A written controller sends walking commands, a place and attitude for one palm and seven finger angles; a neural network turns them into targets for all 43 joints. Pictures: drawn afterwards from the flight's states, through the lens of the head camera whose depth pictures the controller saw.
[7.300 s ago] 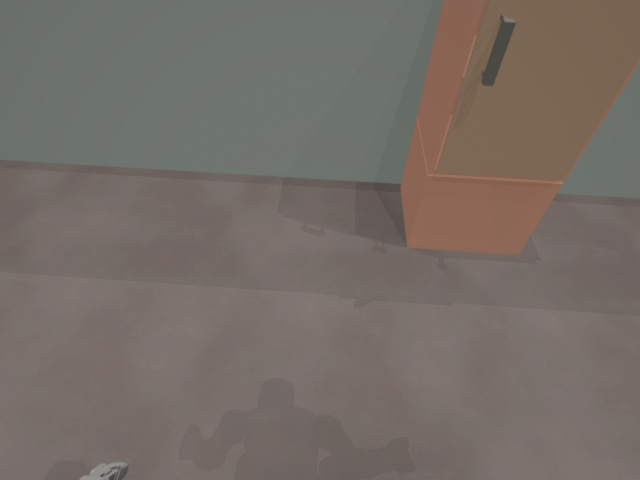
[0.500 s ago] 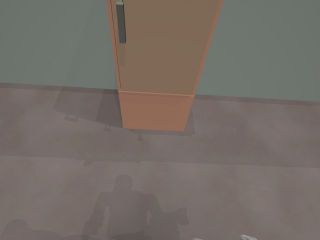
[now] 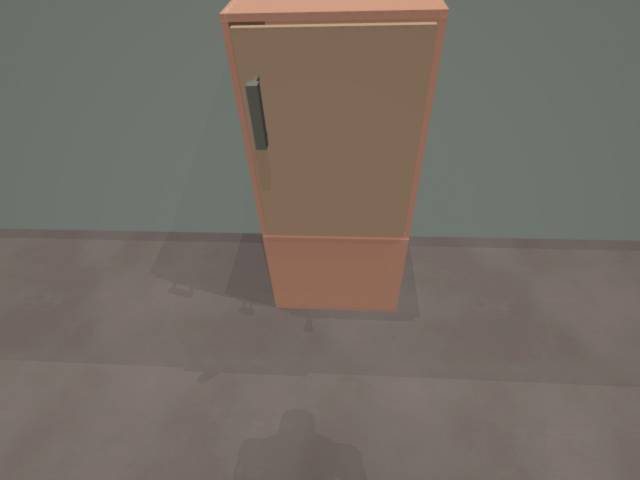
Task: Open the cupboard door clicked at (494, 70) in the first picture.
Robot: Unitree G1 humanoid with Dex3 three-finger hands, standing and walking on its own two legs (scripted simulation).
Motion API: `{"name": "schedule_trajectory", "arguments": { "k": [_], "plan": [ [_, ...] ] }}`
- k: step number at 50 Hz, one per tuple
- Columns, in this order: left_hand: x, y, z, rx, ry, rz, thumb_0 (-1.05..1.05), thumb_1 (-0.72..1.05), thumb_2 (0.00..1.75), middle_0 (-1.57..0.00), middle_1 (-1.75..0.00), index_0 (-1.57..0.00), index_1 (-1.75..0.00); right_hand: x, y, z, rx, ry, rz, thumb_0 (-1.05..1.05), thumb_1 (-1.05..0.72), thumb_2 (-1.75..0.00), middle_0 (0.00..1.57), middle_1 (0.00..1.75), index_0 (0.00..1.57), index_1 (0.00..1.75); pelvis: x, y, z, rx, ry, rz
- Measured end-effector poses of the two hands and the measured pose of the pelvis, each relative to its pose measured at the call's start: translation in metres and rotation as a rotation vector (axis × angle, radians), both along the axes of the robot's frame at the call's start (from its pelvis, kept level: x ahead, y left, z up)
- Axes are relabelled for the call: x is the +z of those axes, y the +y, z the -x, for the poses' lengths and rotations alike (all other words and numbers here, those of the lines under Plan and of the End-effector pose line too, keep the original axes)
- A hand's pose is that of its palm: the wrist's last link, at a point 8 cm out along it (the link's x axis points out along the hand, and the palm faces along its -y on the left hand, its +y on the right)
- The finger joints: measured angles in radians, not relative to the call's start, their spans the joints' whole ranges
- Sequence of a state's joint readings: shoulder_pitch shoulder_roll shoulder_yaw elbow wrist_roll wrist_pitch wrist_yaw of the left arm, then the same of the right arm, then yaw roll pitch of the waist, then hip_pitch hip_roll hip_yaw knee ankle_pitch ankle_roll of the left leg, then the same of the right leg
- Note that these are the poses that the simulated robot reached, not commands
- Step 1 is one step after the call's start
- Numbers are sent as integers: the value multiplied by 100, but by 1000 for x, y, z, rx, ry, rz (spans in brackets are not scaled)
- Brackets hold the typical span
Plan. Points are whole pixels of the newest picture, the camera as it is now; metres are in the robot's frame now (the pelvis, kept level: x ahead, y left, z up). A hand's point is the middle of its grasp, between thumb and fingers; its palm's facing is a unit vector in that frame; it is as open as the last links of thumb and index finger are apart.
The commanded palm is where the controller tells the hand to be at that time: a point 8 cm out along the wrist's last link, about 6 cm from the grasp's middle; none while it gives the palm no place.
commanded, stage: take the last steps up to it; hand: left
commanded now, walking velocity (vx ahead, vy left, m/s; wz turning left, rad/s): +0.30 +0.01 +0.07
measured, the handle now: (259, 113) +0.87 +0.20 +0.07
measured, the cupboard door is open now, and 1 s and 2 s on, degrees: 0 0 0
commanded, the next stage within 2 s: come to a stop and stand still in 0.74 s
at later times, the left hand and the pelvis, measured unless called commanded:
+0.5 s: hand out of the picture +0.11 +0.23 -0.19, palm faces +0.09 -0.99 -0.14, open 7.4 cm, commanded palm none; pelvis +0.15 +0.07 -0.01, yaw +0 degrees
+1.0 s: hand (225, 358) +0.37 +0.21 -0.17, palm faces +0.03 -0.97 -0.24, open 7.1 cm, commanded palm none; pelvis +0.31 +0.02 +0.00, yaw +0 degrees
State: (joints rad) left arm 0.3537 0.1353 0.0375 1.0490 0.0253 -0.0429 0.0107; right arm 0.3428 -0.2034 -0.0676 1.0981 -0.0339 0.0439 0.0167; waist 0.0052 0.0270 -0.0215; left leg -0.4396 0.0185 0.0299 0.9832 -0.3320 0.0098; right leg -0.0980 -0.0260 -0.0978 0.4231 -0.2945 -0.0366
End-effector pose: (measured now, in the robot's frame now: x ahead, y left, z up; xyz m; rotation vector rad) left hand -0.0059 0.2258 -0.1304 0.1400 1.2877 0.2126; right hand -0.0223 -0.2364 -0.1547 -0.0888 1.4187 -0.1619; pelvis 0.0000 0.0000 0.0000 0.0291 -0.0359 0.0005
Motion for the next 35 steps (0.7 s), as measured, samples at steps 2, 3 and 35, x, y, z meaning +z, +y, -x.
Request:
{"name": "schedule_trajectory", "arguments": {
  "k": [2,3,35],
  "plan": [
    [1,-5,15,19,62,11,0,92,90,-20,-30,-21,-30,3,-2,-10,1,-4,2,1,-91,-90,20,30,20,30,2,0,-9,10,1,2],
    [0,-7,22,29,92,18,0,92,90,-20,-30,-20,-30,4,-2,-16,4,-4,3,1,-91,-90,19,30,20,30,3,0,-13,15,1,4],
    [1,74,-301,-72,-133,-1,0,92,90,-19,-30,-20,-30,7,67,-237,-5,-96,31,-1,-93,-90,20,30,20,30,-3,59,-216,-8,20,0]
  ]
}}
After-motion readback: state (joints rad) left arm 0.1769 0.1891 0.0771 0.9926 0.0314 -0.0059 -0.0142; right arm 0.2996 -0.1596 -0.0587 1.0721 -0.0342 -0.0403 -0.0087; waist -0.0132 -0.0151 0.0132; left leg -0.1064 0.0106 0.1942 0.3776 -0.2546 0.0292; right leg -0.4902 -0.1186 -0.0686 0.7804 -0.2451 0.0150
